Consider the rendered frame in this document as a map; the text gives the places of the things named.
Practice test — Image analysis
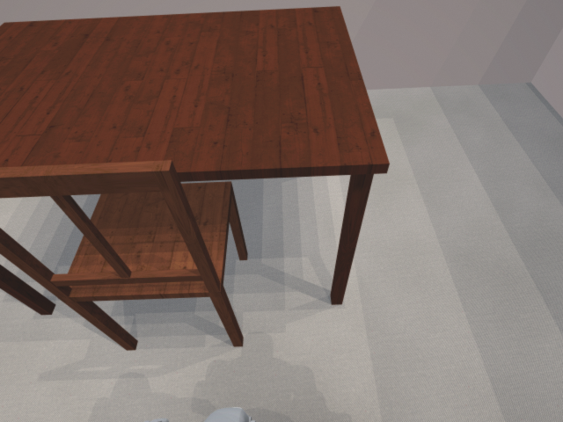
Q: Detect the table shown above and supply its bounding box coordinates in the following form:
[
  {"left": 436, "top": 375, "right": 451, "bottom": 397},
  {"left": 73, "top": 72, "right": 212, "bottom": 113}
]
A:
[{"left": 0, "top": 6, "right": 390, "bottom": 315}]

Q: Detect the chair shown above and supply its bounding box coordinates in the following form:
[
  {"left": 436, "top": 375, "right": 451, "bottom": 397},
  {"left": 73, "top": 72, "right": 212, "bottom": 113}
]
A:
[{"left": 0, "top": 160, "right": 248, "bottom": 351}]

